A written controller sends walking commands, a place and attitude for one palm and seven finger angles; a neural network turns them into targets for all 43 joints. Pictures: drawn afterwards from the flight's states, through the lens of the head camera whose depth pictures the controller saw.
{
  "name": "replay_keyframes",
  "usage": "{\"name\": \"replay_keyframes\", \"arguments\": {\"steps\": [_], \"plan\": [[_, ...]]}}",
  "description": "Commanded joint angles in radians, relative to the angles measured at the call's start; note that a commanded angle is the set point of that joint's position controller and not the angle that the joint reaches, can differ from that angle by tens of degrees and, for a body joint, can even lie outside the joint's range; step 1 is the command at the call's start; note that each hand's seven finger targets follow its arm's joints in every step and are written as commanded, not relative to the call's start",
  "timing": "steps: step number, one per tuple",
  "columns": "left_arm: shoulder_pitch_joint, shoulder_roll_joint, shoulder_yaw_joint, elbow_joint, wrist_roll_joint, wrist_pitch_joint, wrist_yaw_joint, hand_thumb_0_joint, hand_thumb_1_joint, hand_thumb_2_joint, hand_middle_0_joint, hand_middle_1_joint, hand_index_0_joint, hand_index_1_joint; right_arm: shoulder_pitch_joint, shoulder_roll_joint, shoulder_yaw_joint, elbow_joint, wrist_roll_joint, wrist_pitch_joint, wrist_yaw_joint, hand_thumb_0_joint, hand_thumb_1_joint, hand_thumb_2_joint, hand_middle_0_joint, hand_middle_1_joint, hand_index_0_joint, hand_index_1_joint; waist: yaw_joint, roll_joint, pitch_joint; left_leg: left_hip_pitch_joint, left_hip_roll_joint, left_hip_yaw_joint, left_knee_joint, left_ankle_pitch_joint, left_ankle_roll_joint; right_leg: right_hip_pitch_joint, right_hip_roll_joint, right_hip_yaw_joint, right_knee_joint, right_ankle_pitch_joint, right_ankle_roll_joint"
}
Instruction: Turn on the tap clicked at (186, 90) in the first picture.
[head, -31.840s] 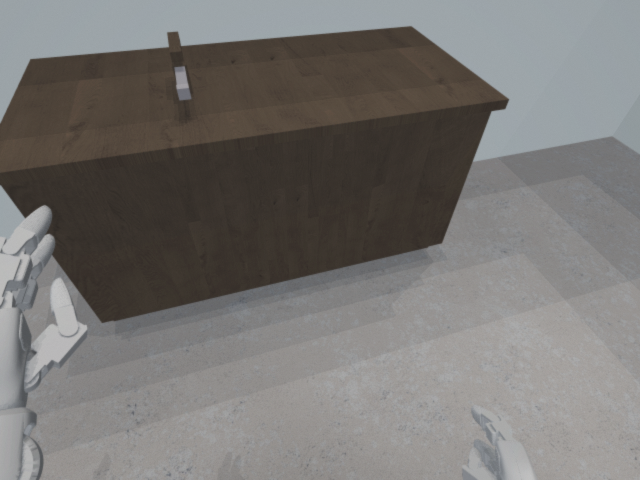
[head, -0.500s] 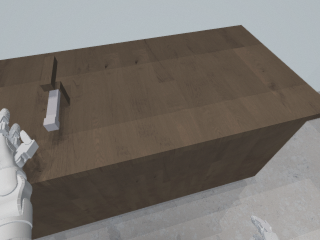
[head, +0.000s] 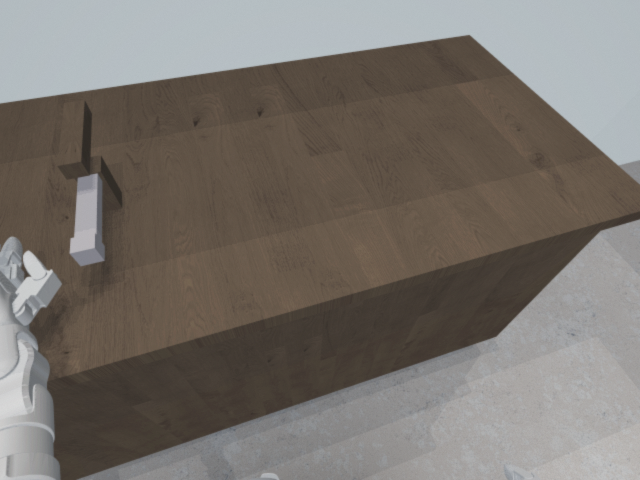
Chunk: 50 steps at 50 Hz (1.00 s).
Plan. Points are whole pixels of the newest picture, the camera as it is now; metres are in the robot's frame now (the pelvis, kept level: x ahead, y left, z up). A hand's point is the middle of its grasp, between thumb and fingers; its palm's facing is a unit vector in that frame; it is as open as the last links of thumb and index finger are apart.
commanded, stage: reach beside the lever's end, fingers flat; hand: left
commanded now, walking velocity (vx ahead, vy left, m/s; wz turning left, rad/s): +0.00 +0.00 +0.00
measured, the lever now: (87, 249) +0.37 +0.31 +0.07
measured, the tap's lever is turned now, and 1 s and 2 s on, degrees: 0 4 29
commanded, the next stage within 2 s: push the lever round in 0.16 s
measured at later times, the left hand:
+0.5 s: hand (70, 275) +0.34 +0.32 +0.06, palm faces +0.54 -0.84 -0.07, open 7.8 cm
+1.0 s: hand (93, 271) +0.34 +0.29 +0.07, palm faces +0.58 -0.81 -0.09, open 7.7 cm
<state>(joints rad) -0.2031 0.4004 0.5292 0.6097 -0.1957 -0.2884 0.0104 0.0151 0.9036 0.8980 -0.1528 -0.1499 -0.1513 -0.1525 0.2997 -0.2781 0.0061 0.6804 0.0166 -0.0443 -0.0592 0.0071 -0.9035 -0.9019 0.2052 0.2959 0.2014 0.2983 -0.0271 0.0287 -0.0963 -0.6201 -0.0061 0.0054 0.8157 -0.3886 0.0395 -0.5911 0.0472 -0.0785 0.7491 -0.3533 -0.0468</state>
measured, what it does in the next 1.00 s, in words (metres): stands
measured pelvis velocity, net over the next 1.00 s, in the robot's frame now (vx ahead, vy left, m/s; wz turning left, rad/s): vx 0.00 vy -0.02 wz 0.02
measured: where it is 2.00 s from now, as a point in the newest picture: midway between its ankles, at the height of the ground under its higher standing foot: outside the picture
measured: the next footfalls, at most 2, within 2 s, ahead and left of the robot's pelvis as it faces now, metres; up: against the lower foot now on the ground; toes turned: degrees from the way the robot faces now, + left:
none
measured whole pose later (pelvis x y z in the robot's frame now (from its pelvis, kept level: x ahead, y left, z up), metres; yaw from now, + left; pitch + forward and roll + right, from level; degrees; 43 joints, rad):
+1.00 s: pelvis +0.00 -0.02 +0.00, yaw +1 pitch +10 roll -1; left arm -0.24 0.32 0.44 0.58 -0.15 -0.29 0.16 0.02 0.92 0.91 -0.15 -0.15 -0.15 -0.15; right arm 0.26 -0.27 0.02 0.68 0.01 -0.04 -0.06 0.01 -0.90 -0.90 0.21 0.30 0.20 0.30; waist -0.02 0.03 -0.10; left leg -0.61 0.00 -0.02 0.81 -0.38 0.02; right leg -0.58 0.05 -0.10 0.76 -0.36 -0.07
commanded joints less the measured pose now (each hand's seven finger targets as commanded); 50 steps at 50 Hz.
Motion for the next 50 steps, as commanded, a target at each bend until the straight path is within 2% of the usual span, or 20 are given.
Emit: {"name": "replay_keyframes", "arguments": {"steps": [1,7,9,15,16,18,19,22,23,25,28,29,30,35,40,41,43,44,47,50], "plan": [[-0.163,0.268,0.045,-0.275,-0.008,-0.080,0.036,0.000,0.900,0.900,-0.150,-0.150,-0.150,-0.150,-0.020,-0.149,-0.061,-0.123,-0.002,-0.042,-0.006,0.000,-0.900,-0.900,0.200,0.300,0.200,0.300,0.027,0.071,-0.267,0.170,0.013,-0.085,-0.111,0.361,-0.028,0.136,-0.009,0.045,-0.066,0.254,0.020],[-0.272,0.254,0.014,-0.301,0.014,-0.104,0.074,0.000,0.900,0.900,-0.150,-0.150,-0.150,-0.150,-0.044,-0.144,-0.054,-0.107,-0.007,-0.047,-0.017,0.000,-0.900,-0.900,0.200,0.300,0.200,0.300,-0.005,0.081,-0.217,0.158,0.014,-0.103,-0.125,0.229,-0.035,0.070,-0.008,0.042,-0.068,0.138,0.016],[-0.327,0.272,0.015,-0.306,0.028,-0.108,0.076,0.000,0.900,0.900,-0.150,-0.150,-0.150,-0.150,-0.043,-0.143,-0.051,-0.099,-0.010,-0.045,-0.024,0.000,-0.900,-0.900,0.200,0.300,0.200,0.300,-0.012,0.097,-0.239,0.172,0.014,-0.104,-0.121,0.232,-0.036,0.070,-0.010,0.045,-0.064,0.141,0.014],[-0.291,0.207,-0.056,-0.305,0.027,-0.079,0.057,0.000,0.900,0.900,-0.150,-0.150,-0.150,-0.150,-0.047,-0.139,-0.047,-0.109,-0.007,-0.052,-0.027,0.000,-0.900,-0.900,0.200,0.300,0.200,0.300,0.004,0.150,-0.285,0.237,0.021,-0.127,-0.125,0.311,-0.065,0.062,-0.009,0.034,-0.058,0.151,0.008],[-0.272,0.175,-0.078,-0.289,0.020,-0.065,0.055,0.000,0.900,0.900,-0.150,-0.150,-0.150,-0.150,-0.042,-0.139,-0.048,-0.110,-0.006,-0.055,-0.025,0.000,-0.900,-0.900,0.200,0.300,0.200,0.300,0.000,0.119,-0.283,0.240,0.022,-0.128,-0.123,0.322,-0.066,0.061,-0.009,0.030,-0.060,0.159,0.011],[-0.215,0.200,-0.031,-0.234,0.012,-0.040,0.064,0.000,0.900,0.900,-0.150,-0.150,-0.150,-0.150,-0.037,-0.145,-0.049,-0.105,-0.002,-0.050,-0.026,0.000,-0.900,-0.900,0.200,0.300,0.200,0.300,0.018,0.058,-0.264,0.210,0.024,-0.127,-0.125,0.346,-0.065,0.086,-0.008,0.027,-0.067,0.178,0.012],[-0.227,0.166,-0.065,-0.242,0.008,-0.031,0.065,0.000,0.900,0.900,-0.150,-0.150,-0.150,-0.150,-0.036,-0.141,-0.046,-0.115,0.000,-0.048,-0.023,0.000,-0.900,-0.900,0.200,0.300,0.200,0.300,0.011,0.045,-0.260,0.199,0.019,-0.118,-0.123,0.342,-0.061,0.091,-0.010,0.028,-0.068,0.191,0.015],[-0.210,0.189,-0.028,-0.226,0.004,-0.010,0.085,0.000,0.900,0.900,-0.150,-0.150,-0.150,-0.150,-0.040,-0.141,-0.046,-0.126,0.000,-0.041,-0.019,0.000,-0.900,-0.900,0.200,0.300,0.200,0.300,0.023,-0.010,-0.242,0.156,0.012,-0.103,-0.128,0.324,-0.055,0.124,-0.011,0.027,-0.073,0.215,0.017],[-0.201,0.227,0.008,-0.236,0.019,-0.015,0.100,0.000,0.900,0.900,-0.150,-0.150,-0.150,-0.150,-0.043,-0.140,-0.047,-0.124,0.001,-0.036,-0.019,0.000,-0.900,-0.900,0.200,0.300,0.200,0.300,0.037,0.028,-0.239,0.155,0.013,-0.100,-0.124,0.340,-0.054,0.128,-0.012,0.033,-0.071,0.217,0.015],[-0.260,0.191,-0.041,-0.304,0.036,-0.037,0.119,0.000,0.900,0.900,-0.150,-0.150,-0.150,-0.150,-0.045,-0.131,-0.047,-0.131,-0.006,-0.037,-0.010,0.000,-0.900,-0.900,0.200,0.300,0.200,0.300,0.019,0.070,-0.262,0.188,0.014,-0.097,-0.117,0.352,-0.057,0.112,-0.012,0.037,-0.065,0.218,0.016],[-0.270,0.225,-0.019,-0.374,0.062,-0.089,0.150,0.000,0.900,0.900,-0.150,-0.150,-0.150,-0.150,-0.049,-0.128,-0.048,-0.124,-0.016,-0.038,-0.005,0.000,-0.900,-0.900,0.200,0.300,0.200,0.300,0.023,0.112,-0.291,0.204,0.017,-0.103,-0.104,0.373,-0.059,0.113,-0.008,0.043,-0.051,0.215,0.011],[-0.300,0.178,-0.061,-0.381,0.061,-0.101,0.151,0.000,0.900,0.900,-0.150,-0.150,-0.150,-0.150,-0.049,-0.123,-0.048,-0.120,-0.018,-0.040,-0.002,0.000,-0.900,-0.900,0.200,0.300,0.200,0.300,0.005,0.113,-0.295,0.221,0.017,-0.100,-0.098,0.374,-0.059,0.100,-0.008,0.043,-0.049,0.222,0.012],[-0.284,0.190,-0.045,-0.363,0.060,-0.108,0.151,0.000,0.900,0.900,-0.150,-0.150,-0.150,-0.150,-0.048,-0.124,-0.051,-0.113,-0.018,-0.042,-0.001,0.000,-0.900,-0.900,0.200,0.300,0.200,0.300,0.010,0.121,-0.287,0.213,0.019,-0.098,-0.096,0.363,-0.060,0.097,-0.007,0.045,-0.050,0.216,0.011],[-0.284,0.139,-0.102,-0.299,0.044,-0.078,0.121,0.000,0.900,0.900,-0.150,-0.150,-0.150,-0.150,-0.055,-0.131,-0.049,-0.105,-0.008,-0.039,-0.012,0.000,-0.900,-0.900,0.200,0.300,0.200,0.300,-0.011,0.059,-0.261,0.169,0.010,-0.089,-0.106,0.269,-0.044,0.111,-0.013,0.048,-0.070,0.196,0.015],[-0.266,0.188,-0.049,-0.263,0.028,-0.028,0.125,0.000,0.900,0.900,-0.150,-0.150,-0.150,-0.150,-0.058,-0.130,-0.043,-0.119,0.000,-0.031,-0.023,0.000,-0.900,-0.900,0.200,0.300,0.200,0.300,0.014,0.025,-0.260,0.118,-0.003,-0.072,-0.123,0.226,-0.022,0.177,-0.023,0.062,-0.095,0.209,0.021],[-0.286,0.165,-0.075,-0.252,0.031,-0.024,0.127,0.000,0.900,0.900,-0.150,-0.150,-0.150,-0.150,-0.061,-0.130,-0.039,-0.118,-0.002,-0.032,-0.022,0.000,-0.900,-0.900,0.200,0.300,0.200,0.300,-0.002,0.020,-0.239,0.116,-0.004,-0.069,-0.120,0.216,-0.017,0.161,-0.024,0.064,-0.100,0.207,0.024],[-0.326,0.213,-0.036,-0.256,0.047,-0.041,0.146,0.000,0.900,0.900,-0.150,-0.150,-0.150,-0.150,-0.060,-0.128,-0.038,-0.107,-0.004,-0.029,-0.023,0.000,-0.900,-0.900,0.200,0.300,0.200,0.300,0.003,0.040,-0.228,0.105,-0.003,-0.067,-0.115,0.205,-0.012,0.165,-0.025,0.074,-0.101,0.202,0.024],[-0.327,0.197,-0.048,-0.283,0.050,-0.057,0.153,0.000,0.900,0.900,-0.150,-0.150,-0.150,-0.150,-0.054,-0.124,-0.041,-0.112,-0.008,-0.031,-0.018,0.000,-0.900,-0.900,0.200,0.300,0.200,0.300,0.004,0.030,-0.266,0.119,-0.004,-0.068,-0.113,0.227,-0.013,0.180,-0.023,0.071,-0.091,0.222,0.023],[-0.326,0.163,-0.080,-0.262,0.052,-0.082,0.154,0.000,0.900,0.900,-0.150,-0.150,-0.150,-0.150,-0.057,-0.124,-0.041,-0.110,-0.012,-0.035,-0.009,0.000,-0.900,-0.900,0.200,0.300,0.200,0.300,-0.009,0.029,-0.262,0.110,-0.005,-0.060,-0.098,0.211,-0.008,0.168,-0.024,0.080,-0.090,0.225,0.026],[-0.339,0.206,-0.037,-0.223,0.046,-0.089,0.149,0.000,0.900,0.900,-0.150,-0.150,-0.150,-0.150,-0.054,-0.126,-0.044,-0.102,-0.008,-0.028,-0.011,0.000,-0.900,-0.900,0.200,0.300,0.200,0.300,-0.008,-0.006,-0.265,0.065,-0.007,-0.052,-0.088,0.183,0.000,0.199,-0.034,0.102,-0.096,0.229,0.033]]}}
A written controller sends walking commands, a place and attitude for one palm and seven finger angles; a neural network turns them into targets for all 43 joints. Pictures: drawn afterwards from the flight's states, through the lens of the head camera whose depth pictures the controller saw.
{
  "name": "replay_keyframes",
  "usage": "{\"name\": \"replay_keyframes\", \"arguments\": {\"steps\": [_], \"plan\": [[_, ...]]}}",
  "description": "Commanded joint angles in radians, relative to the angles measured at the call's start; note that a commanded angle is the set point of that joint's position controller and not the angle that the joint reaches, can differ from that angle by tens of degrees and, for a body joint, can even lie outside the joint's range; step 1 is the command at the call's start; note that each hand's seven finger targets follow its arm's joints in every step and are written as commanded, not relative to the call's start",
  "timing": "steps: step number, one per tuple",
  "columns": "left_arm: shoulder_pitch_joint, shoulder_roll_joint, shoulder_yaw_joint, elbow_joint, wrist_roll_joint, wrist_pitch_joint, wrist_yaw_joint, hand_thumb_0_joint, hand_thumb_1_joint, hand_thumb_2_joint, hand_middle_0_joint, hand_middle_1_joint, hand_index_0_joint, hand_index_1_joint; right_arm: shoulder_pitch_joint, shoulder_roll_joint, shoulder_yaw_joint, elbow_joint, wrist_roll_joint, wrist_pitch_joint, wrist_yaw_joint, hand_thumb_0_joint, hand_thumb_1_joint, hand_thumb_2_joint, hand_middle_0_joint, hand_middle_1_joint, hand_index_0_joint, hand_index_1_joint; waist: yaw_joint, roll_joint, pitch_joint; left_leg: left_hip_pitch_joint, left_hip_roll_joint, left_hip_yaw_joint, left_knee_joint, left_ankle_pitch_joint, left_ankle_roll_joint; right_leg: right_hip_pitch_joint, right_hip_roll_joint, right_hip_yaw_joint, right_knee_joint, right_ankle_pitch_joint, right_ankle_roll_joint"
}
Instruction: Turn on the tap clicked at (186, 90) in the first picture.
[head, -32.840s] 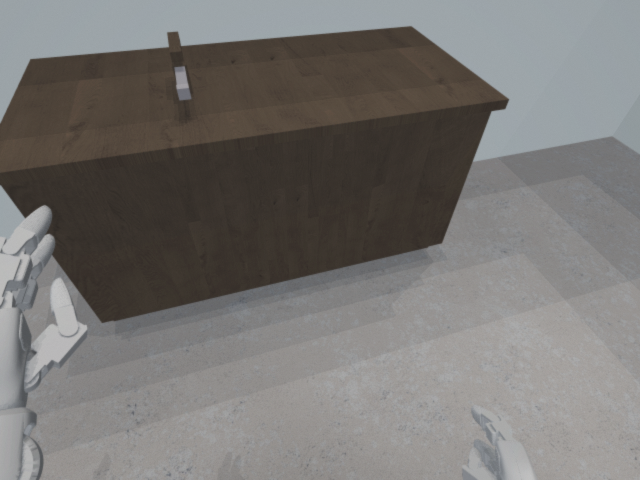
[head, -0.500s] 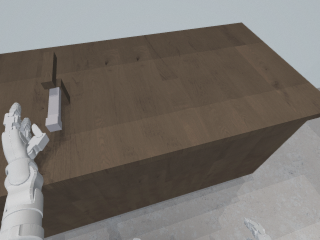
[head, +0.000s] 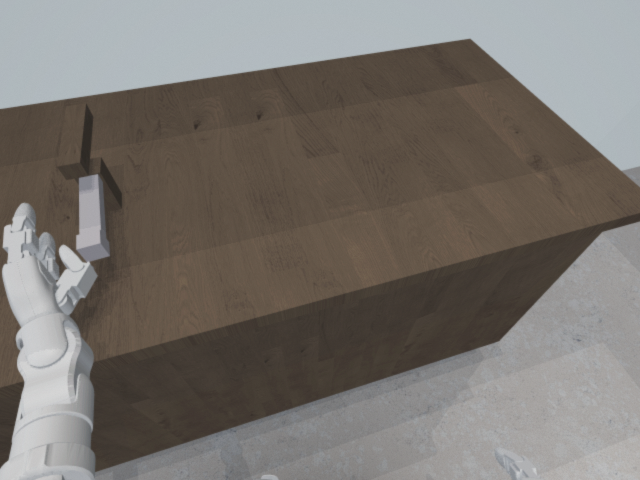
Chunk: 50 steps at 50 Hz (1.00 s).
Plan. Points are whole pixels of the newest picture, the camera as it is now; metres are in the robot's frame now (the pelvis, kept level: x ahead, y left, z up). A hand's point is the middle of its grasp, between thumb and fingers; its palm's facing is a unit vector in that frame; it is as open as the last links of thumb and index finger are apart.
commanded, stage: push the lever round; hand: left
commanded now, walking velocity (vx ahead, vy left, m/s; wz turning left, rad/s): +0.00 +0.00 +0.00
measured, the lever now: (93, 245) +0.38 +0.31 +0.07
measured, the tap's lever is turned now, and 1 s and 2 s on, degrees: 4 29 53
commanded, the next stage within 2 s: none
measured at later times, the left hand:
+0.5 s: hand (113, 262) +0.36 +0.28 +0.06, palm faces +0.64 -0.77 -0.06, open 7.7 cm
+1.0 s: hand (147, 245) +0.39 +0.25 +0.06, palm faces +0.72 -0.69 -0.07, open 7.7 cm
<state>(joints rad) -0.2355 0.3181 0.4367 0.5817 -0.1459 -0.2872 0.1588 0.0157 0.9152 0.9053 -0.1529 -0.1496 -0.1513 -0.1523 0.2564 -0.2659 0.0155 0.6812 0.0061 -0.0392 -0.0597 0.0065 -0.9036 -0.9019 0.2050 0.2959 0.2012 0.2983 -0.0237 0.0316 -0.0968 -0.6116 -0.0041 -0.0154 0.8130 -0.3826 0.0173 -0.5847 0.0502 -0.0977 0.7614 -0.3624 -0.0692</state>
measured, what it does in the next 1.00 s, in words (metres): stands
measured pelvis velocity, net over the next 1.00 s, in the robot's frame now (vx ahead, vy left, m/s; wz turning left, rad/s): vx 0.00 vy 0.01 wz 0.00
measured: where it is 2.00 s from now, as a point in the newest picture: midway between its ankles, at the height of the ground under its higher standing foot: outside the picture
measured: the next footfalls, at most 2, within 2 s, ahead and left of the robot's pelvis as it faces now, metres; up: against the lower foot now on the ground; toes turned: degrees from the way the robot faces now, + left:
none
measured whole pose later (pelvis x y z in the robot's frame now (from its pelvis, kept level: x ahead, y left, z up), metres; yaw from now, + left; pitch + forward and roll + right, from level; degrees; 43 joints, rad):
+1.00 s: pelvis +0.00 +0.01 +0.00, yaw +0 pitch +11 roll -1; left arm -0.38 0.12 0.31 0.62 0.02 -0.24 0.62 0.02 0.92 0.91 -0.15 -0.15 -0.15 -0.15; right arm 0.23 -0.23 -0.01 0.71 -0.04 -0.01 -0.02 0.01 -0.90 -0.90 0.20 0.30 0.20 0.30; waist -0.04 0.03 -0.13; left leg -0.62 -0.02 -0.01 0.83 -0.39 0.03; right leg -0.60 0.04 -0.09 0.78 -0.37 -0.06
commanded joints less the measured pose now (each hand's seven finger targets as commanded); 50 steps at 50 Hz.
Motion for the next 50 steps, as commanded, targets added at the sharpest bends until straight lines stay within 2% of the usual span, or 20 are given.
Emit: {"name": "replay_keyframes", "arguments": {"steps": [1,4,6,12,13,14,19,22,23,26,28,29,33,34,38,40,43,46,48,50], "plan": [[-0.295,0.278,0.050,-0.184,-0.009,-0.086,-0.002,0.000,0.900,0.900,-0.150,-0.150,-0.150,-0.150,-0.015,-0.139,-0.053,-0.109,0.002,-0.032,-0.011,0.000,-0.900,-0.900,0.200,0.300,0.200,0.300,-0.008,-0.005,-0.257,0.046,-0.012,-0.026,-0.086,0.169,0.023,0.202,-0.041,0.128,-0.114,0.236,0.057],[-0.329,0.268,0.037,-0.219,-0.002,-0.084,0.011,0.000,0.900,0.900,-0.150,-0.150,-0.150,-0.150,-0.018,-0.134,-0.052,-0.107,0.004,-0.029,-0.010,0.000,-0.900,-0.900,0.200,0.300,0.200,0.300,-0.013,0.060,-0.271,0.078,-0.012,-0.025,-0.085,0.191,0.022,0.193,-0.043,0.127,-0.112,0.256,0.053],[-0.297,0.263,0.041,-0.209,-0.001,-0.074,0.023,0.000,0.900,0.900,-0.150,-0.150,-0.150,-0.150,-0.015,-0.135,-0.053,-0.109,0.001,-0.028,-0.007,0.000,-0.900,-0.900,0.200,0.300,0.200,0.300,-0.007,0.043,-0.273,0.070,-0.011,-0.026,-0.083,0.197,0.022,0.199,-0.043,0.126,-0.112,0.266,0.054],[-0.341,0.204,-0.003,-0.192,0.006,-0.072,0.073,0.000,0.900,0.900,-0.150,-0.150,-0.150,-0.150,-0.025,-0.133,-0.054,-0.103,-0.003,-0.028,-0.006,0.000,-0.900,-0.900,0.200,0.300,0.200,0.300,-0.028,-0.012,-0.249,0.049,-0.012,-0.027,-0.077,0.155,0.024,0.180,-0.051,0.136,-0.126,0.235,0.064],[-0.339,0.235,0.033,-0.168,0.016,-0.070,0.088,0.000,0.900,0.900,-0.150,-0.150,-0.150,-0.150,-0.021,-0.137,-0.055,-0.094,-0.004,-0.024,-0.008,0.000,-0.900,-0.900,0.200,0.300,0.200,0.300,-0.021,-0.019,-0.240,0.039,-0.011,-0.030,-0.077,0.156,0.026,0.181,-0.050,0.134,-0.125,0.232,0.062],[-0.370,0.209,0.001,-0.178,0.018,-0.072,0.094,0.000,0.900,0.900,-0.150,-0.150,-0.150,-0.150,-0.023,-0.134,-0.053,-0.099,-0.003,-0.023,-0.006,0.000,-0.900,-0.900,0.200,0.300,0.200,0.300,-0.034,-0.020,-0.246,0.044,-0.013,-0.027,-0.078,0.146,0.026,0.173,-0.052,0.134,-0.127,0.217,0.065],[-0.360,0.188,-0.012,-0.231,0.048,-0.082,0.147,0.000,0.900,0.900,-0.150,-0.150,-0.150,-0.150,-0.019,-0.128,-0.057,-0.102,-0.014,-0.023,0.003,0.000,-0.900,-0.900,0.200,0.300,0.200,0.300,-0.014,0.044,-0.319,0.096,-0.015,-0.028,-0.076,0.220,0.021,0.199,-0.046,0.121,-0.100,0.297,0.055],[-0.339,0.160,-0.020,-0.228,0.053,-0.079,0.174,0.000,0.900,0.900,-0.150,-0.150,-0.150,-0.150,-0.022,-0.124,-0.060,-0.102,-0.017,-0.022,0.008,0.000,-0.900,-0.900,0.200,0.300,0.200,0.300,-0.015,0.017,-0.314,0.094,-0.012,-0.029,-0.075,0.231,0.016,0.196,-0.043,0.112,-0.098,0.308,0.055],[-0.326,0.184,0.006,-0.207,0.060,-0.073,0.188,0.000,0.900,0.900,-0.150,-0.150,-0.150,-0.150,-0.024,-0.128,-0.061,-0.095,-0.018,-0.018,0.006,0.000,-0.900,-0.900,0.200,0.300,0.200,0.300,-0.012,0.006,-0.296,0.081,-0.011,-0.032,-0.072,0.226,0.019,0.191,-0.043,0.113,-0.100,0.302,0.055],[-0.381,0.128,-0.042,-0.212,0.066,-0.068,0.218,0.000,0.900,0.900,-0.150,-0.150,-0.150,-0.150,-0.034,-0.122,-0.058,-0.099,-0.018,-0.020,0.009,0.000,-0.900,-0.900,0.200,0.300,0.200,0.300,-0.025,0.018,-0.264,0.084,-0.011,-0.031,-0.084,0.192,0.014,0.161,-0.042,0.107,-0.111,0.254,0.053],[-0.389,0.140,-0.029,-0.208,0.082,-0.064,0.242,0.000,0.900,0.900,-0.150,-0.150,-0.150,-0.150,-0.037,-0.124,-0.059,-0.094,-0.021,-0.017,0.007,0.000,-0.900,-0.900,0.200,0.300,0.200,0.300,-0.024,0.020,-0.265,0.090,-0.010,-0.036,-0.084,0.196,0.016,0.155,-0.040,0.104,-0.110,0.244,0.050],[-0.401,0.122,-0.050,-0.217,0.087,-0.062,0.251,0.000,0.900,0.900,-0.150,-0.150,-0.150,-0.150,-0.033,-0.123,-0.059,-0.100,-0.023,-0.017,0.008,0.000,-0.900,-0.900,0.200,0.300,0.200,0.300,-0.030,-0.002,-0.287,0.096,-0.010,-0.038,-0.084,0.209,0.015,0.162,-0.040,0.100,-0.104,0.256,0.052],[-0.417,0.087,-0.076,-0.237,0.117,-0.064,0.302,0.000,0.900,0.900,-0.150,-0.150,-0.150,-0.150,-0.038,-0.120,-0.064,-0.092,-0.029,-0.021,0.014,0.000,-0.900,-0.900,0.200,0.300,0.200,0.300,-0.023,0.046,-0.308,0.133,-0.006,-0.047,-0.085,0.238,0.002,0.140,-0.033,0.088,-0.091,0.251,0.042],[-0.424,0.047,-0.111,-0.245,0.119,-0.063,0.314,0.000,0.900,0.900,-0.150,-0.150,-0.150,-0.150,-0.035,-0.116,-0.064,-0.096,-0.032,-0.022,0.017,0.000,-0.900,-0.900,0.200,0.300,0.200,0.300,-0.031,0.026,-0.322,0.144,-0.005,-0.048,-0.084,0.250,0.001,0.139,-0.032,0.081,-0.086,0.258,0.044],[-0.425,0.047,-0.092,-0.220,0.137,-0.050,0.367,0.000,0.900,0.900,-0.150,-0.150,-0.150,-0.150,-0.038,-0.117,-0.069,-0.085,-0.037,-0.020,0.021,0.000,-0.900,-0.900,0.200,0.300,0.200,0.300,-0.021,0.015,-0.315,0.132,-0.003,-0.052,-0.083,0.258,-0.008,0.137,-0.031,0.078,-0.084,0.253,0.041],[-0.460,-0.009,-0.148,-0.225,0.152,-0.046,0.389,0.000,0.900,0.900,-0.150,-0.150,-0.150,-0.150,-0.044,-0.109,-0.069,-0.090,-0.038,-0.019,0.027,0.000,-0.900,-0.900,0.200,0.300,0.200,0.300,-0.033,0.024,-0.312,0.147,0.000,-0.052,-0.085,0.265,-0.013,0.123,-0.032,0.072,-0.081,0.249,0.041],[-0.433,0.007,-0.116,-0.199,0.172,-0.032,0.432,0.000,0.900,0.900,-0.150,-0.150,-0.150,-0.150,-0.044,-0.112,-0.073,-0.082,-0.045,-0.016,0.030,0.000,-0.900,-0.900,0.200,0.300,0.200,0.300,-0.017,0.027,-0.306,0.138,0.001,-0.055,-0.084,0.279,-0.017,0.123,-0.028,0.070,-0.080,0.248,0.037],[-0.476,-0.043,-0.158,-0.181,0.182,-0.018,0.459,0.000,0.900,0.900,-0.150,-0.150,-0.150,-0.150,-0.045,-0.104,-0.071,-0.085,-0.046,-0.011,0.035,0.000,-0.900,-0.900,0.200,0.300,0.200,0.300,-0.030,-0.015,-0.302,0.125,0.001,-0.051,-0.084,0.269,-0.017,0.128,-0.031,0.069,-0.082,0.250,0.040],[-0.497,-0.002,-0.107,-0.152,0.192,-0.008,0.482,0.000,0.900,0.900,-0.150,-0.150,-0.150,-0.150,-0.047,-0.107,-0.073,-0.073,-0.048,-0.005,0.032,0.000,-0.900,-0.900,0.200,0.300,0.200,0.300,-0.022,-0.005,-0.286,0.116,0.001,-0.054,-0.089,0.252,-0.017,0.123,-0.032,0.069,-0.089,0.227,0.038],[-0.531,-0.045,-0.150,-0.162,0.200,-0.009,0.495,0.000,0.900,0.900,-0.150,-0.150,-0.150,-0.150,-0.046,-0.100,-0.073,-0.078,-0.051,-0.005,0.036,0.000,-0.900,-0.900,0.200,0.300,0.200,0.300,-0.030,0.007,-0.307,0.128,0.001,-0.051,-0.088,0.252,-0.019,0.121,-0.032,0.068,-0.086,0.222,0.038]]}}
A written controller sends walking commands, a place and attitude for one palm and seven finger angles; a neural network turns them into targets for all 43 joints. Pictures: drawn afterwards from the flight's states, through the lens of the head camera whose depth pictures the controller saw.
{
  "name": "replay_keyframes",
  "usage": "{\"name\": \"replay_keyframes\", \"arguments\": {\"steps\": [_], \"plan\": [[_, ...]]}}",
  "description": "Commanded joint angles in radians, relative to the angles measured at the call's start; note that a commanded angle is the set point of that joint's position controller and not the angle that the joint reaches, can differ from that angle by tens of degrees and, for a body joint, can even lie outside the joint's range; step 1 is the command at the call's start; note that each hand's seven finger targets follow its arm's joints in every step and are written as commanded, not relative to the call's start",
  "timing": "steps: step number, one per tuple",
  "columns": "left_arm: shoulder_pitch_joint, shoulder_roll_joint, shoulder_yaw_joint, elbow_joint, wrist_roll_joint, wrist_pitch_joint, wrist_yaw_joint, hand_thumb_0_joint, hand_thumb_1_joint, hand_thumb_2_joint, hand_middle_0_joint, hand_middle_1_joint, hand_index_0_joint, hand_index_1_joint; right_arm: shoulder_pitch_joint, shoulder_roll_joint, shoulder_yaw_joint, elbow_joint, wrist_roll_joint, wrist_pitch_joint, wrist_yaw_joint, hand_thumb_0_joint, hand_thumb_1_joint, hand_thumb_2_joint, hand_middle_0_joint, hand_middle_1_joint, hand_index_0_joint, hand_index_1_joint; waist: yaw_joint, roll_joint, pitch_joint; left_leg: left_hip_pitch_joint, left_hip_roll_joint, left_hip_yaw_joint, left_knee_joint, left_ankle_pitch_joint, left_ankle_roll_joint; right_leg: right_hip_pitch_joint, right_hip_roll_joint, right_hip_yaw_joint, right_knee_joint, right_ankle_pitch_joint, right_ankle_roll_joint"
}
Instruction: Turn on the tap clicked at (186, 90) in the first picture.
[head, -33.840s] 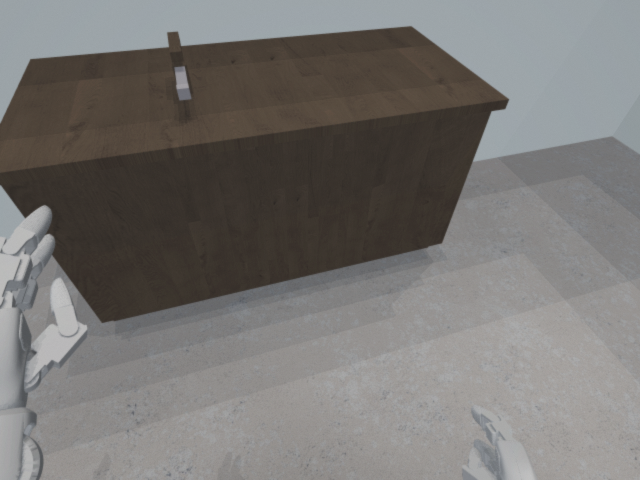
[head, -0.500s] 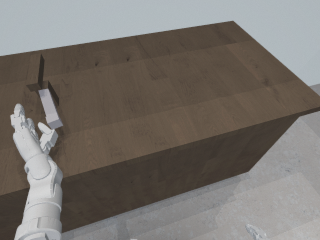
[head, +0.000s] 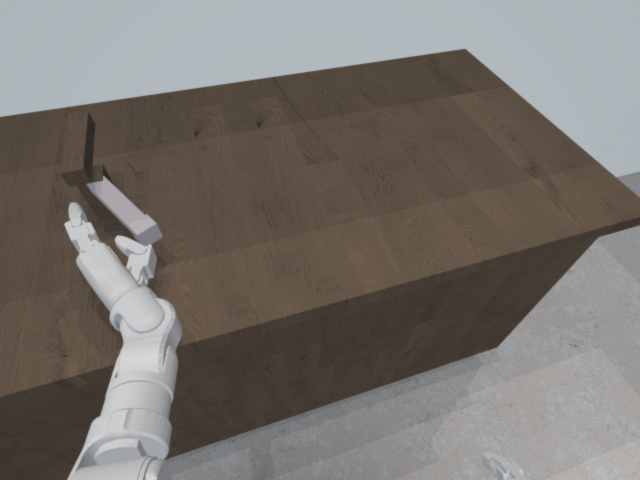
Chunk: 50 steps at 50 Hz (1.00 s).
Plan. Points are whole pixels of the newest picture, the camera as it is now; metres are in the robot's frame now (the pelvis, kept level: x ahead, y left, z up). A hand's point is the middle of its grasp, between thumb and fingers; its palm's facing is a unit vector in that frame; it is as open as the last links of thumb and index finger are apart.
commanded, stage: push the lever round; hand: left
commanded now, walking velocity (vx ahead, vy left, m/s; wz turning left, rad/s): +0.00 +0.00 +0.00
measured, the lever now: (145, 231) +0.42 +0.25 +0.07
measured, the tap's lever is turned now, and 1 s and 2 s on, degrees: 29 53 76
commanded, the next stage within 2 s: lift the hand up off the lever in 1.50 s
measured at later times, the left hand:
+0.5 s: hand (174, 238) +0.41 +0.21 +0.06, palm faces +0.79 -0.61 -0.07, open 7.7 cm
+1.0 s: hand (193, 220) +0.44 +0.19 +0.06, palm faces +0.83 -0.54 -0.10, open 7.7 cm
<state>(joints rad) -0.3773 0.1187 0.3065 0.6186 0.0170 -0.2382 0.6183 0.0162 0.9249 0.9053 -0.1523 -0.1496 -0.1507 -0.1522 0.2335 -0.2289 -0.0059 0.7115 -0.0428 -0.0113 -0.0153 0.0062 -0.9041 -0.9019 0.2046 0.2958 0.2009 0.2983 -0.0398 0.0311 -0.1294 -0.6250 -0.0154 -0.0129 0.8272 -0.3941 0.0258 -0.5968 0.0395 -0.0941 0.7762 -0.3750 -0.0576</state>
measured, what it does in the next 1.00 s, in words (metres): stands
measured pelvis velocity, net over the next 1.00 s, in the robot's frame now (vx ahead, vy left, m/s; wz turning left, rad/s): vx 0.00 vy -0.02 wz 0.02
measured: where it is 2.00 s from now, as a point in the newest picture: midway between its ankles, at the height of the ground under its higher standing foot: outside the picture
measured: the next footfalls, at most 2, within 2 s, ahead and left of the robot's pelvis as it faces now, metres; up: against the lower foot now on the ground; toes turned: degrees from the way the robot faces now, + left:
none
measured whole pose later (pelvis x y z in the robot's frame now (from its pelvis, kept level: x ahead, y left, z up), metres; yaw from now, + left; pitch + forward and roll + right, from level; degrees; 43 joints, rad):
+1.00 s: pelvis +0.00 -0.02 -0.01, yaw +1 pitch +15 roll -1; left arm -0.72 0.09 0.42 0.95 0.13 -0.22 0.91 0.01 0.92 0.91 -0.15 -0.15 -0.15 -0.15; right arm 0.25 -0.22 -0.04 0.78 -0.11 0.01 0.05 0.00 -0.91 -0.90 0.20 0.30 0.20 0.30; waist -0.09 0.03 -0.16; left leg -0.73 0.00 -0.04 0.86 -0.39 0.00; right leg -0.70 0.05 -0.12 0.82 -0.39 -0.09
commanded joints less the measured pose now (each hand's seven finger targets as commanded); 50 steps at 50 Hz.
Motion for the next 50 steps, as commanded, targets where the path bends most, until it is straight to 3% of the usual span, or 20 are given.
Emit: {"name": "replay_keyframes", "arguments": {"steps": [1,5,8,11,13,15,18,20,23,26,28,32,33,35,38,41,43,44,48,50], "plan": [[-0.407,0.151,-0.023,-0.199,0.042,-0.060,0.045,0.000,0.900,0.900,-0.150,-0.150,-0.150,-0.150,-0.025,-0.135,-0.051,-0.105,-0.003,-0.033,-0.007,0.000,-0.900,-0.900,0.200,0.300,0.200,0.300,-0.017,-0.001,-0.278,0.140,0.012,-0.053,-0.099,0.265,-0.028,0.133,-0.021,0.065,-0.102,0.236,0.025],[-0.436,0.115,-0.044,-0.186,0.056,-0.063,0.078,0.000,0.900,0.900,-0.150,-0.150,-0.150,-0.150,-0.022,-0.130,-0.055,-0.098,-0.011,-0.031,0.001,0.000,-0.900,-0.900,0.200,0.300,0.200,0.300,-0.020,0.007,-0.302,0.150,0.012,-0.052,-0.089,0.283,-0.031,0.130,-0.021,0.062,-0.093,0.248,0.025],[-0.445,0.148,0.005,-0.137,0.065,-0.057,0.104,0.000,0.900,0.900,-0.150,-0.150,-0.150,-0.150,-0.020,-0.133,-0.058,-0.082,-0.016,-0.027,0.000,0.000,-0.900,-0.900,0.200,0.300,0.200,0.300,-0.015,-0.007,-0.293,0.130,0.012,-0.053,-0.087,0.271,-0.028,0.129,-0.021,0.062,-0.097,0.243,0.025],[-0.486,0.102,-0.041,-0.153,0.071,-0.061,0.117,0.000,0.900,0.900,-0.150,-0.150,-0.150,-0.150,-0.021,-0.125,-0.059,-0.087,-0.018,-0.026,0.007,0.000,-0.900,-0.900,0.200,0.300,0.200,0.300,-0.025,0.009,-0.316,0.140,0.011,-0.042,-0.077,0.288,-0.027,0.135,-0.025,0.065,-0.093,0.268,0.026],[-0.466,0.143,0.010,-0.125,0.078,-0.055,0.134,0.000,0.900,0.900,-0.150,-0.150,-0.150,-0.150,-0.015,-0.129,-0.063,-0.076,-0.022,-0.021,0.008,0.000,-0.900,-0.900,0.200,0.300,0.200,0.300,-0.013,0.005,-0.316,0.133,0.012,-0.047,-0.076,0.303,-0.030,0.140,-0.023,0.064,-0.092,0.275,0.024],[-0.497,0.087,-0.041,-0.130,0.078,-0.055,0.140,0.000,0.900,0.900,-0.150,-0.150,-0.150,-0.150,-0.016,-0.121,-0.061,-0.079,-0.024,-0.021,0.015,0.000,-0.900,-0.900,0.200,0.300,0.200,0.300,-0.026,0.001,-0.321,0.140,0.012,-0.042,-0.071,0.308,-0.029,0.135,-0.024,0.060,-0.088,0.283,0.025],[-0.492,0.115,-0.003,-0.110,0.082,-0.053,0.160,0.000,0.900,0.900,-0.150,-0.150,-0.150,-0.150,-0.017,-0.125,-0.066,-0.073,-0.028,-0.019,0.016,0.000,-0.900,-0.900,0.200,0.300,0.200,0.300,-0.019,-0.013,-0.321,0.117,0.010,-0.041,-0.068,0.292,-0.023,0.145,-0.025,0.067,-0.094,0.283,0.028],[-0.535,0.074,-0.041,-0.103,0.084,-0.049,0.168,0.000,0.900,0.900,-0.150,-0.150,-0.150,-0.150,-0.021,-0.119,-0.062,-0.077,-0.028,-0.017,0.022,0.000,-0.900,-0.900,0.200,0.300,0.200,0.300,-0.032,-0.002,-0.311,0.114,0.008,-0.036,-0.072,0.272,-0.023,0.137,-0.030,0.066,-0.096,0.269,0.030],[-0.549,0.121,0.014,-0.041,0.093,-0.039,0.192,0.000,0.900,0.900,-0.150,-0.150,-0.150,-0.150,-0.019,-0.123,-0.065,-0.062,-0.031,-0.013,0.018,0.000,-0.900,-0.900,0.200,0.300,0.200,0.300,-0.031,-0.031,-0.289,0.079,0.008,-0.037,-0.072,0.231,-0.015,0.134,-0.032,0.074,-0.110,0.239,0.034],[-0.620,0.083,-0.022,-0.036,0.100,-0.044,0.204,0.000,0.900,0.900,-0.150,-0.150,-0.150,-0.150,-0.016,-0.115,-0.061,-0.061,-0.034,-0.014,0.025,0.000,-0.900,-0.900,0.200,0.300,0.200,0.300,-0.048,-0.019,-0.301,0.083,0.004,-0.030,-0.067,0.223,-0.012,0.130,-0.037,0.075,-0.112,0.240,0.036],[-0.597,0.145,0.048,-0.016,0.108,-0.046,0.221,0.000,0.900,0.900,-0.150,-0.150,-0.150,-0.150,-0.008,-0.119,-0.066,-0.054,-0.039,-0.010,0.024,0.000,-0.900,-0.900,0.200,0.300,0.200,0.300,-0.030,-0.017,-0.324,0.068,0.003,-0.029,-0.060,0.234,-0.011,0.153,-0.037,0.080,-0.109,0.264,0.036],[-0.639,0.093,0.006,0.002,0.114,-0.047,0.232,0.000,0.900,0.900,-0.150,-0.150,-0.150,-0.150,-0.001,-0.111,-0.065,-0.056,-0.044,-0.008,0.034,0.000,-0.900,-0.900,0.200,0.300,0.200,0.300,-0.051,-0.031,-0.345,0.068,0.003,-0.022,-0.047,0.250,-0.009,0.156,-0.043,0.079,-0.100,0.311,0.044],[-0.618,0.136,0.056,0.023,0.119,-0.043,0.239,0.000,0.900,0.900,-0.150,-0.150,-0.150,-0.150,0.004,-0.115,-0.069,-0.049,-0.045,-0.006,0.033,0.000,-0.900,-0.900,0.200,0.300,0.200,0.300,-0.035,-0.014,-0.341,0.058,0.003,-0.024,-0.048,0.249,-0.011,0.156,-0.041,0.080,-0.098,0.304,0.040],[-0.668,0.103,0.022,0.010,0.119,-0.045,0.245,0.000,0.900,0.900,-0.150,-0.150,-0.150,-0.150,0.004,-0.110,-0.066,-0.054,-0.046,-0.005,0.038,0.000,-0.900,-0.900,0.200,0.300,0.200,0.300,-0.053,-0.014,-0.348,0.063,0.002,-0.020,-0.044,0.246,-0.009,0.152,-0.044,0.080,-0.098,0.307,0.044],[-0.667,0.152,0.080,0.076,0.124,-0.034,0.258,0.000,0.900,0.900,-0.150,-0.150,-0.150,-0.150,0.011,-0.117,-0.068,-0.042,-0.048,-0.004,0.036,0.000,-0.900,-0.900,0.200,0.300,0.200,0.300,-0.051,-0.047,-0.324,0.018,0.000,-0.020,-0.045,0.201,-0.005,0.155,-0.050,0.092,-0.114,0.281,0.051],[-0.727,0.127,0.054,0.070,0.129,-0.037,0.265,0.000,0.900,0.900,-0.150,-0.150,-0.150,-0.150,0.020,-0.113,-0.067,-0.045,-0.050,-0.003,0.041,0.000,-0.900,-0.900,0.200,0.300,0.200,0.300,-0.067,-0.047,-0.345,0.025,0.002,-0.017,-0.043,0.207,-0.004,0.156,-0.055,0.093,-0.110,0.300,0.056],[-0.733,0.150,0.080,0.091,0.144,-0.035,0.277,0.000,0.900,0.900,-0.150,-0.150,-0.150,-0.150,0.026,-0.116,-0.071,-0.032,-0.054,-0.004,0.044,0.000,-0.900,-0.900,0.200,0.300,0.200,0.300,-0.057,-0.001,-0.342,0.028,0.002,-0.021,-0.040,0.219,-0.006,0.135,-0.047,0.087,-0.100,0.291,0.047],[-0.782,0.123,0.049,0.078,0.149,-0.040,0.280,0.000,0.900,0.900,-0.150,-0.150,-0.150,-0.150,0.031,-0.112,-0.067,-0.031,-0.055,-0.004,0.049,0.000,-0.900,-0.900,0.200,0.300,0.200,0.300,-0.074,0.018,-0.354,0.049,0.004,-0.023,-0.039,0.234,-0.008,0.118,-0.047,0.078,-0.089,0.289,0.045],[-0.813,0.143,0.085,0.160,0.158,-0.037,0.302,0.000,0.900,0.900,-0.150,-0.150,-0.150,-0.150,0.041,-0.119,-0.072,-0.013,-0.065,-0.011,0.054,0.000,-0.900,-0.900,0.200,0.300,0.200,0.300,-0.079,-0.016,-0.345,0.019,0.003,-0.027,-0.030,0.200,-0.005,0.090,-0.042,0.076,-0.094,0.243,0.047],[-0.849,0.109,0.059,0.167,0.157,-0.036,0.308,0.000,0.900,0.900,-0.150,-0.150,-0.150,-0.150,0.054,-0.114,-0.070,-0.017,-0.067,-0.014,0.061,0.000,-0.900,-0.900,0.200,0.300,0.200,0.300,-0.090,-0.023,-0.366,0.025,0.001,-0.022,-0.027,0.215,-0.004,0.096,-0.043,0.073,-0.087,0.272,0.051]]}}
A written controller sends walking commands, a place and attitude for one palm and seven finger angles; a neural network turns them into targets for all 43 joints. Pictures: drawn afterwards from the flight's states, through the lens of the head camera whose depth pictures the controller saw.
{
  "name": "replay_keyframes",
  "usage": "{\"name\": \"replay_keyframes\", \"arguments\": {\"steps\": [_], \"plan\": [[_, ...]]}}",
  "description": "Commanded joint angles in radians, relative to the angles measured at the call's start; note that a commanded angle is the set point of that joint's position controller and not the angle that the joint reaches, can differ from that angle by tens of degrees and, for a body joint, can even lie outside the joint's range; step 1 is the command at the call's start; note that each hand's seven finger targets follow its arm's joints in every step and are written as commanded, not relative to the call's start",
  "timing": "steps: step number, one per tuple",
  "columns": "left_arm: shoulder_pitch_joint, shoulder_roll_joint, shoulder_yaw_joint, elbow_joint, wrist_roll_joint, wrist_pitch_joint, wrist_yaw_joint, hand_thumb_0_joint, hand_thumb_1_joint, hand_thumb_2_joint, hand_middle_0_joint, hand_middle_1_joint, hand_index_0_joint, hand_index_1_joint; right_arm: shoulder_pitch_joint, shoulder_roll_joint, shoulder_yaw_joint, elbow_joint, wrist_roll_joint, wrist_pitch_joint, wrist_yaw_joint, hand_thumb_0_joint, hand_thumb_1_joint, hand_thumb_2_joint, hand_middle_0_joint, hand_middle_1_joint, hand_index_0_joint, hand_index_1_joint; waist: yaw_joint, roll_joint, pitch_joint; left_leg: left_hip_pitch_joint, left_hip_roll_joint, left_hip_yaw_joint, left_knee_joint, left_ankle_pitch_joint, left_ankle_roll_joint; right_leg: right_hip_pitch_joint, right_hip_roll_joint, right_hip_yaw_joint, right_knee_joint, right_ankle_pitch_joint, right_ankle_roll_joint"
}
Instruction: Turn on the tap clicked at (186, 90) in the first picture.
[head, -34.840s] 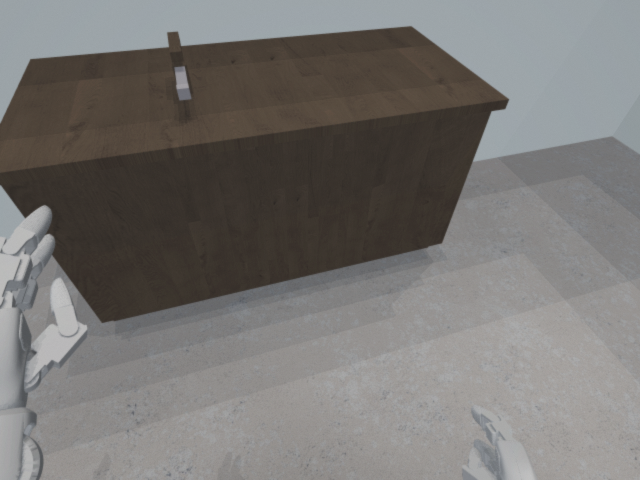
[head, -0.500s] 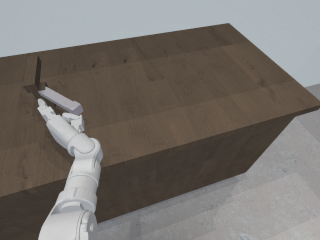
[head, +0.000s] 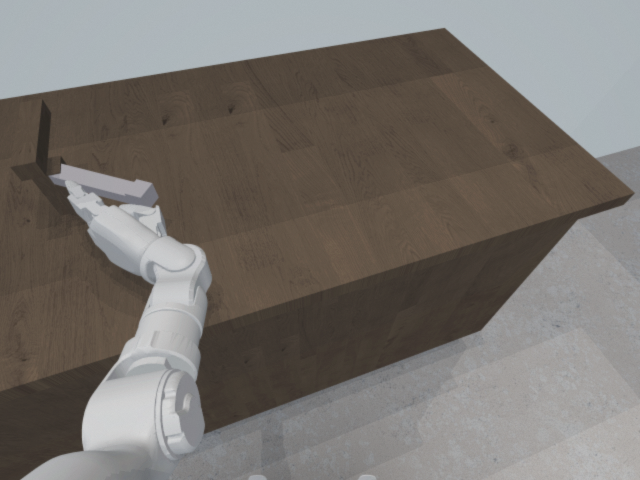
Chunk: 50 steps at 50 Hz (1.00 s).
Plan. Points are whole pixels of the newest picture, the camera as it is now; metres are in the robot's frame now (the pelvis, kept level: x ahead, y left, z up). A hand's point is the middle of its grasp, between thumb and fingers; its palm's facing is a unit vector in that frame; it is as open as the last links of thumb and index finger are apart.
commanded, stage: push the lever round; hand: left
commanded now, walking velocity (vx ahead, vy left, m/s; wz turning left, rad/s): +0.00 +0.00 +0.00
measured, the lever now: (142, 195) +0.47 +0.23 +0.08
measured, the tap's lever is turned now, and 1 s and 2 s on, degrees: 53 76 76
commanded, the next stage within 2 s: lift the hand up off the lever in 0.50 s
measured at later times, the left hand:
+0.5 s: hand (170, 193) +0.48 +0.20 +0.07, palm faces +0.83 -0.54 -0.12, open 8.0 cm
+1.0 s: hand (168, 186) +0.49 +0.20 +0.08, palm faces +0.83 -0.55 -0.11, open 7.8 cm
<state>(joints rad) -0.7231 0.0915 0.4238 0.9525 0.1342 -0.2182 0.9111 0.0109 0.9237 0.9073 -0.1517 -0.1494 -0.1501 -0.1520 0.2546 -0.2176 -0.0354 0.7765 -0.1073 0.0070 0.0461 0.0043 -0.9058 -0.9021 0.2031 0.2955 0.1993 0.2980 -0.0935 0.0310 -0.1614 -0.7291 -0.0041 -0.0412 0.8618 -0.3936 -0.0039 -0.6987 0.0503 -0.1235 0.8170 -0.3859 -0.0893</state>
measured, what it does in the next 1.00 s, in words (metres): stands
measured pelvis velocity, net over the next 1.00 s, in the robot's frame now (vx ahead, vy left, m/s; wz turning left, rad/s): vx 0.01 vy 0.00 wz -0.02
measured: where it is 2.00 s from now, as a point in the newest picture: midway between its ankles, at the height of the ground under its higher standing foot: outside the picture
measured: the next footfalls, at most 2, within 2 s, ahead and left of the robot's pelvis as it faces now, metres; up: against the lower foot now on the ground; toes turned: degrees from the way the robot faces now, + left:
none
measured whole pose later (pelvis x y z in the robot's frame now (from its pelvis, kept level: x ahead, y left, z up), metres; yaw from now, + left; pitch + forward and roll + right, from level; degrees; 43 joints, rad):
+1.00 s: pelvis +0.01 +0.00 +0.00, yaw -1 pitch +17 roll -1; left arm -0.83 0.12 0.50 1.02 0.18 -0.19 0.95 0.02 0.90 0.90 -0.15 -0.15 -0.15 -0.15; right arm 0.32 -0.21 -0.04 0.78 -0.13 -0.01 0.09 0.00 -0.91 -0.90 0.20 0.30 0.20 0.30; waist -0.13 0.04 -0.17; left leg -0.73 0.00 -0.03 0.84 -0.40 0.00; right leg -0.70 0.06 -0.11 0.79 -0.38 -0.08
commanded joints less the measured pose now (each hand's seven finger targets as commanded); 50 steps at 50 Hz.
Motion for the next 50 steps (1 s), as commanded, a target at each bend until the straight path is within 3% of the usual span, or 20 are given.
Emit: {"name": "replay_keyframes", "arguments": {"steps": [1,2,3,6,8,11,13,17,18,22,28,30,33,36,38,42,43,47,48,50], "plan": [[-0.493,0.165,-0.030,-0.158,0.043,-0.055,0.019,0.000,0.900,0.900,-0.150,-0.150,-0.150,-0.150,0.038,-0.127,-0.043,-0.081,-0.003,-0.031,0.000,0.000,-0.900,-0.900,0.200,0.300,0.200,0.300,-0.029,-0.028,-0.352,0.124,-0.009,0.005,-0.059,0.219,0.024,0.207,-0.055,0.103,-0.124,0.288,0.082],[-0.509,0.153,-0.042,-0.151,0.045,-0.054,0.020,0.000,0.900,0.900,-0.150,-0.150,-0.150,-0.150,0.041,-0.127,-0.042,-0.081,-0.005,-0.031,0.001,0.000,-0.900,-0.900,0.200,0.300,0.200,0.300,-0.037,-0.038,-0.352,0.116,-0.010,0.008,-0.056,0.215,0.026,0.207,-0.056,0.106,-0.123,0.299,0.087],[-0.490,0.214,0.017,-0.132,0.053,-0.052,0.027,0.000,0.900,0.900,-0.150,-0.150,-0.150,-0.150,0.047,-0.133,-0.045,-0.074,-0.008,-0.029,-0.001,0.000,-0.900,-0.900,0.200,0.300,0.200,0.300,-0.018,-0.017,-0.366,0.107,-0.011,0.007,-0.052,0.220,0.026,0.214,-0.056,0.109,-0.118,0.306,0.084],[-0.518,0.197,-0.003,-0.123,0.061,-0.048,0.028,0.000,0.900,0.900,-0.150,-0.150,-0.150,-0.150,0.067,-0.130,-0.042,-0.080,-0.010,-0.026,0.006,0.000,-0.900,-0.900,0.200,0.300,0.200,0.300,-0.034,-0.029,-0.373,0.100,-0.011,0.015,-0.049,0.235,0.027,0.227,-0.061,0.110,-0.114,0.352,0.091],[-0.485,0.280,0.070,-0.103,0.069,-0.044,0.034,0.000,0.900,0.900,-0.150,-0.150,-0.150,-0.150,0.084,-0.139,-0.046,-0.077,-0.011,-0.022,0.004,0.000,-0.900,-0.900,0.200,0.300,0.200,0.300,-0.012,-0.046,-0.385,0.077,-0.011,0.010,-0.047,0.243,0.028,0.256,-0.062,0.114,-0.108,0.386,0.093],[-0.539,0.220,0.007,-0.130,0.078,-0.047,0.029,0.000,0.900,0.900,-0.150,-0.150,-0.150,-0.150,0.090,-0.132,-0.046,-0.084,-0.011,-0.021,0.009,0.000,-0.900,-0.900,0.200,0.300,0.200,0.300,-0.038,-0.020,-0.384,0.102,-0.007,0.018,-0.048,0.259,0.028,0.240,-0.060,0.111,-0.108,0.395,0.093],[-0.512,0.248,0.039,-0.096,0.081,-0.044,0.032,0.000,0.900,0.900,-0.150,-0.150,-0.150,-0.150,0.097,-0.139,-0.048,-0.076,-0.011,-0.022,0.010,0.000,-0.900,-0.900,0.200,0.300,0.200,0.300,-0.029,-0.015,-0.363,0.099,-0.006,0.013,-0.049,0.255,0.028,0.223,-0.053,0.107,-0.111,0.369,0.088],[-0.573,0.225,0.008,-0.069,0.077,-0.043,0.031,0.000,0.900,0.900,-0.150,-0.150,-0.150,-0.150,0.103,-0.138,-0.044,-0.073,-0.011,-0.029,0.015,0.000,-0.900,-0.900,0.200,0.300,0.200,0.300,-0.057,-0.030,-0.327,0.075,-0.007,0.014,-0.053,0.196,0.033,0.196,-0.055,0.112,-0.130,0.308,0.094],[-0.579,0.261,0.035,-0.066,0.081,-0.046,0.034,0.000,0.900,0.900,-0.150,-0.150,-0.150,-0.150,0.107,-0.143,-0.047,-0.064,-0.013,-0.029,0.012,0.000,-0.900,-0.900,0.200,0.300,0.200,0.300,-0.050,-0.014,-0.333,0.074,-0.006,0.011,-0.053,0.195,0.033,0.191,-0.051,0.112,-0.126,0.290,0.088],[-0.613,0.250,0.019,-0.054,0.085,-0.052,0.039,0.000,0.900,0.900,-0.150,-0.150,-0.150,-0.150,0.118,-0.141,-0.045,-0.063,-0.016,-0.033,0.015,0.000,-0.900,-0.900,0.200,0.300,0.200,0.300,-0.065,-0.010,-0.356,0.083,-0.006,0.012,-0.048,0.202,0.034,0.183,-0.051,0.110,-0.122,0.299,0.091],[-0.618,0.299,0.058,-0.029,0.096,-0.047,0.042,0.000,0.900,0.900,-0.150,-0.150,-0.150,-0.150,0.144,-0.149,-0.047,-0.055,-0.019,-0.029,0.018,0.000,-0.900,-0.900,0.200,0.300,0.200,0.300,-0.058,0.006,-0.388,0.087,-0.004,0.012,-0.039,0.246,0.032,0.198,-0.052,0.111,-0.107,0.360,0.091],[-0.622,0.273,0.037,-0.041,0.092,-0.048,0.042,0.000,0.900,0.900,-0.150,-0.150,-0.150,-0.150,0.147,-0.146,-0.046,-0.064,-0.019,-0.029,0.024,0.000,-0.900,-0.900,0.200,0.300,0.200,0.300,-0.062,0.004,-0.400,0.098,-0.004,0.015,-0.043,0.259,0.031,0.206,-0.048,0.105,-0.107,0.368,0.092],[-0.581,0.260,0.041,-0.073,0.084,-0.055,0.038,0.000,0.900,0.900,-0.150,-0.150,-0.150,-0.150,0.155,-0.147,-0.052,-0.065,-0.021,-0.030,0.030,0.000,-0.900,-0.900,0.200,0.300,0.200,0.300,-0.039,0.029,-0.433,0.149,-0.001,0.011,-0.043,0.315,0.025,0.210,-0.036,0.095,-0.101,0.391,0.081],[-0.554,0.200,-0.002,-0.096,0.073,-0.047,0.031,0.000,0.900,0.900,-0.150,-0.150,-0.150,-0.150,0.152,-0.143,-0.052,-0.070,-0.017,-0.029,0.040,0.000,-0.900,-0.900,0.200,0.300,0.200,0.300,-0.042,0.033,-0.417,0.174,0.002,0.011,-0.049,0.339,0.019,0.208,-0.031,0.083,-0.104,0.391,0.078],[-0.528,0.228,0.030,-0.072,0.066,-0.031,0.032,0.000,0.900,0.900,-0.150,-0.150,-0.150,-0.150,0.153,-0.151,-0.053,-0.066,-0.017,-0.027,0.038,0.000,-0.900,-0.900,0.200,0.300,0.200,0.300,-0.036,0.003,-0.383,0.148,-0.001,0.013,-0.061,0.315,0.023,0.228,-0.034,0.088,-0.118,0.393,0.081],[-0.580,0.203,-0.001,-0.109,0.058,-0.021,0.032,0.000,0.900,0.900,-0.150,-0.150,-0.150,-0.150,0.133,-0.144,-0.049,-0.069,-0.011,-0.031,0.036,0.000,-0.900,-0.900,0.200,0.300,0.200,0.300,-0.053,-0.019,-0.330,0.137,-0.001,0.016,-0.082,0.258,0.028,0.224,-0.038,0.091,-0.144,0.339,0.084],[-0.588,0.233,0.025,-0.120,0.066,-0.027,0.038,0.000,0.900,0.900,-0.150,-0.150,-0.150,-0.150,0.135,-0.148,-0.050,-0.061,-0.014,-0.032,0.033,0.000,-0.900,-0.900,0.200,0.300,0.200,0.300,-0.039,-0.002,-0.330,0.146,-0.001,0.008,-0.086,0.266,0.027,0.216,-0.034,0.089,-0.140,0.328,0.077],[-0.591,0.218,0.005,-0.149,0.086,-0.038,0.045,0.000,0.900,0.900,-0.150,-0.150,-0.150,-0.150,0.126,-0.136,-0.049,-0.063,-0.021,-0.040,0.036,0.000,-0.900,-0.900,0.200,0.300,0.200,0.300,-0.044,-0.009,-0.359,0.162,-0.001,0.013,-0.074,0.285,0.029,0.223,-0.036,0.089,-0.132,0.353,0.081],[-0.571,0.254,0.040,-0.147,0.089,-0.036,0.046,0.000,0.900,0.900,-0.150,-0.150,-0.150,-0.150,0.128,-0.142,-0.052,-0.061,-0.023,-0.038,0.034,0.000,-0.900,-0.900,0.200,0.300,0.200,0.300,-0.028,0.012,-0.370,0.157,-0.003,0.013,-0.074,0.294,0.027,0.232,-0.037,0.092,-0.125,0.365,0.078],[-0.579,0.221,0.005,-0.143,0.084,-0.025,0.038,0.000,0.900,0.900,-0.150,-0.150,-0.150,-0.150,0.124,-0.138,-0.048,-0.069,-0.018,-0.035,0.033,0.000,-0.900,-0.900,0.200,0.300,0.200,0.300,-0.038,0.009,-0.367,0.161,-0.004,0.017,-0.080,0.296,0.025,0.239,-0.039,0.091,-0.127,0.367,0.080]]}}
